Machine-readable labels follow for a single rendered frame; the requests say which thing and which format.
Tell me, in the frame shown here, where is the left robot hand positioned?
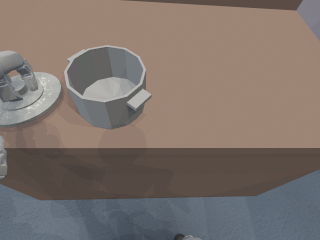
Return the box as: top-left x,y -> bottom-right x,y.
0,50 -> 38,103

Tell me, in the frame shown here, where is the pot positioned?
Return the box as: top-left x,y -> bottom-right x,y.
64,45 -> 152,129

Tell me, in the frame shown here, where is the table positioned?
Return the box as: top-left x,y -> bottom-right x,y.
0,0 -> 320,201

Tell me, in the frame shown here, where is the knob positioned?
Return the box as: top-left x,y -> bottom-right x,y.
10,80 -> 28,96

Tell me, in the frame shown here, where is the lid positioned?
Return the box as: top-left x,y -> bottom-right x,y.
0,72 -> 62,127

